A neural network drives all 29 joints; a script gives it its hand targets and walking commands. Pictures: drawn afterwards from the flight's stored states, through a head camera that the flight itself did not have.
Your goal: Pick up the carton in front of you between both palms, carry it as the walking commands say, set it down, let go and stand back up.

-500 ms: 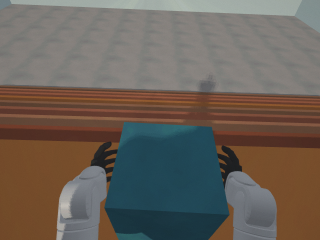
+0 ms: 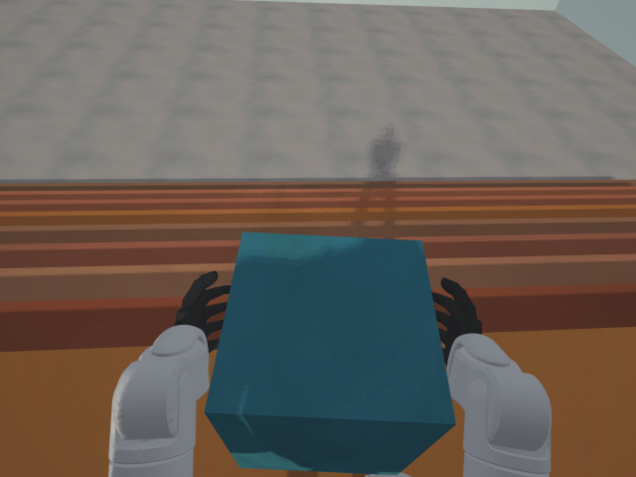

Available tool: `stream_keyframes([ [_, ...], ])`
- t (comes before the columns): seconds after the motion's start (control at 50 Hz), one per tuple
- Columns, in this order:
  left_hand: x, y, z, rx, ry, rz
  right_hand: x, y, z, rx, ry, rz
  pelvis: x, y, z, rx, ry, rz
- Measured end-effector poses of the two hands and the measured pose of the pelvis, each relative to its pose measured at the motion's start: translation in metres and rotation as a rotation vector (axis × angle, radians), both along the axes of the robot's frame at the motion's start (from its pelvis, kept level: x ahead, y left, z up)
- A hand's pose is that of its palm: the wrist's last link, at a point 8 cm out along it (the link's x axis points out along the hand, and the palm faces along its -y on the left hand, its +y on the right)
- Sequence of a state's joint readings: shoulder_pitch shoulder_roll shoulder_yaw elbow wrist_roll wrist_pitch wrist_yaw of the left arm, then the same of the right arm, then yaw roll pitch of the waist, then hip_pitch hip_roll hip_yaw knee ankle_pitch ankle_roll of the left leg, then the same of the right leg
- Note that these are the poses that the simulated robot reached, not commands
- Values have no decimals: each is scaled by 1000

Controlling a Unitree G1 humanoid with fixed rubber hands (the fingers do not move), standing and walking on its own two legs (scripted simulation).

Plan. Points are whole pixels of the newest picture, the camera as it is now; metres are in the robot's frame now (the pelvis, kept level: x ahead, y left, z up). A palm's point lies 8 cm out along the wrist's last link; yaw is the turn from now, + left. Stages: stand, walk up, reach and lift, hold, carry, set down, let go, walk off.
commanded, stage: carry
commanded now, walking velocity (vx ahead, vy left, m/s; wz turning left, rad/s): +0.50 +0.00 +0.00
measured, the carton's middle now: (325, 361) +0.27 +0.00 +0.02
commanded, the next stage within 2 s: none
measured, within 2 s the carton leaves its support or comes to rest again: neither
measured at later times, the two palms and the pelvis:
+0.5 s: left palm (267, 133) +0.63 +0.10 +0.11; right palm (440, 142) +0.64 -0.20 +0.11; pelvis +0.31 -0.05 -0.01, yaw +1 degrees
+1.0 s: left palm (282, 67) +0.97 +0.11 +0.07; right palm (407, 75) +0.97 -0.19 +0.07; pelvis +0.61 -0.04 -0.02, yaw +1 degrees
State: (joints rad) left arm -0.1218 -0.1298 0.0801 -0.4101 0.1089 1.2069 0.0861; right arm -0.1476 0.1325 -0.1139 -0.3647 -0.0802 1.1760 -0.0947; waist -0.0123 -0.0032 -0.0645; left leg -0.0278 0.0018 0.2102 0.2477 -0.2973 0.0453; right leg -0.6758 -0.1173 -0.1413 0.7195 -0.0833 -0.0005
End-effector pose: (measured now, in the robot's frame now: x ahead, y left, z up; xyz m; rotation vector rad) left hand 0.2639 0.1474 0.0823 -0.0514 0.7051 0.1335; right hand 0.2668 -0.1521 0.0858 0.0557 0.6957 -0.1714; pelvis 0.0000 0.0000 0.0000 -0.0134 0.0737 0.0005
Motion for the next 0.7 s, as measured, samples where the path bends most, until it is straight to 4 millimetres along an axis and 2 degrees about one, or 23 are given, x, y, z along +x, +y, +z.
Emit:
stream_keyframes([
  [0.08, 58, -9, -3, 7, -30, 27, 66, -9, -6, 9, -30, 26, 62, -15, -14, 10, -10, 17],
  [0.16, 119, -21, -15, 29, -34, 56, 135, -20, -25, 35, -34, 52, 124, -32, -33, 5, -32, 32],
  [0.24, 162, -27, -21, 21, 39, 86, 184, -25, -32, 44, 39, 67, 165, -45, -23, 20, -27, 43],
  [0.3, 198, -31, -13, 17, 41, 99, 223, -29, -24, 48, 41, 73, 196, -51, -13, 31, -22, 47],
  [0.36, 242, -36, 0, 26, 7, 88, 266, -35, -11, 41, 7, 76, 227, -55, -6, 40, -18, 42],
  [0.46, 328, -43, 24, 63, -45, 33, 344, -42, 12, 3, -47, 77, 283, -55, -4, 43, -19, 28],
  [0.54, 400, -45, 34, 86, -46, -2, 410, -45, 23, -24, -48, 77, 332, -50, -9, 35, -21, 13],
  [0.6, 455, -43, 30, 84, -19, -22, 461, -43, 22, -43, -20, 74, 374, -45, -16, 26, -21, 4],
  [0.7, 547, -43, 9, 61, 12, -81, 538, -43, 10, -85, 17, 34, 445, -33, -37, 18, -33, -8],
])
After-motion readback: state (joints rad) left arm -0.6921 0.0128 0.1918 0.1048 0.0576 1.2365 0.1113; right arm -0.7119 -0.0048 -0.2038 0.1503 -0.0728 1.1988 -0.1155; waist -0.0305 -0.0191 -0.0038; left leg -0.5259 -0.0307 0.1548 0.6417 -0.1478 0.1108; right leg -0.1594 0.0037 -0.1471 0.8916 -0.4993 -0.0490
